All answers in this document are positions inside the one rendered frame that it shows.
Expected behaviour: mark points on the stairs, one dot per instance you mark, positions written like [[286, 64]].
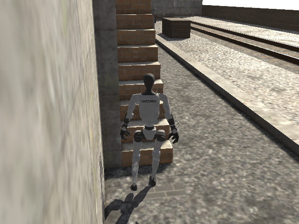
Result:
[[137, 56]]

